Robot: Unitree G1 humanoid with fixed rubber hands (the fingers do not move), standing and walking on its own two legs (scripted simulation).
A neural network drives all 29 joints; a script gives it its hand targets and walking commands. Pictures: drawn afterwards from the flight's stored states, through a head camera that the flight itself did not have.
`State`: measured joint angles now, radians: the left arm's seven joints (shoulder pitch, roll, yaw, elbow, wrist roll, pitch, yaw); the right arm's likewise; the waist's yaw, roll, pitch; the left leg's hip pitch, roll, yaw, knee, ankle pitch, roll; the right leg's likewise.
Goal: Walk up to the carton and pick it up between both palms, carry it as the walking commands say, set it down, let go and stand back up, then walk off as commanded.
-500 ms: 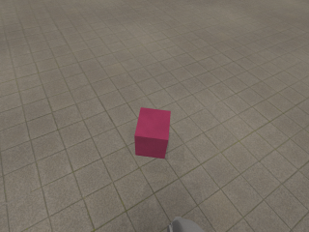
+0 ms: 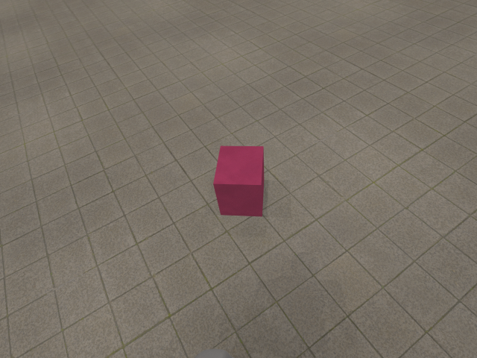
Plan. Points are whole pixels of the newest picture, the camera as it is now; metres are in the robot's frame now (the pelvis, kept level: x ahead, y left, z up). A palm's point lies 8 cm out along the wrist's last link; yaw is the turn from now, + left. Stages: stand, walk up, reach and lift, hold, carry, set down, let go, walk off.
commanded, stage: walk off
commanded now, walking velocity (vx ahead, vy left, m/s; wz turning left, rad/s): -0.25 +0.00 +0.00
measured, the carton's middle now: (241, 181) +0.97 +0.07 -0.64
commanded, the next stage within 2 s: stand in 0.48 s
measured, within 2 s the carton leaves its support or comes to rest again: neither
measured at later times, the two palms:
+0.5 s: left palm out of the picture -0.13 +0.26 -0.15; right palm out of the picture -0.13 -0.24 -0.14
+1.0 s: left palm out of the picture -0.26 +0.18 -0.15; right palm out of the picture -0.30 -0.28 -0.13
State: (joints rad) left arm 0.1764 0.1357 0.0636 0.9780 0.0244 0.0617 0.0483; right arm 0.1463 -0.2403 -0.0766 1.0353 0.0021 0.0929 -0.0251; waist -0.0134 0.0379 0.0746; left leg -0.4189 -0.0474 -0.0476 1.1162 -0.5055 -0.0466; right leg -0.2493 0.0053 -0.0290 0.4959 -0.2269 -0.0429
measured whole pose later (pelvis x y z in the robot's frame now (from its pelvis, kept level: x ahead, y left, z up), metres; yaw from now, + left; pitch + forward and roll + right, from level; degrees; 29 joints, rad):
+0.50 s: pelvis -0.18 +0.00 -0.01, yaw -2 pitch -1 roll +0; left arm 0.20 0.24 0.11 1.00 0.02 0.08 0.03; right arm 0.16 -0.17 -0.05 1.00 -0.02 0.04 -0.05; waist 0.00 -0.03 0.09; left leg -0.33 0.02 0.05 0.53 -0.19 0.02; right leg -0.31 0.00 0.06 0.93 -0.52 0.04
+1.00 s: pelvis -0.30 -0.04 +0.00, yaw +0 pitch -1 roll +0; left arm 0.24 0.17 0.06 1.02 0.01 0.02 0.02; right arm 0.30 -0.16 -0.03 1.09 -0.02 0.03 -0.04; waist 0.01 -0.06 0.02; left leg -0.13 0.02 0.00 0.44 -0.28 -0.01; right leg -0.22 0.03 -0.05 0.42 -0.18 -0.03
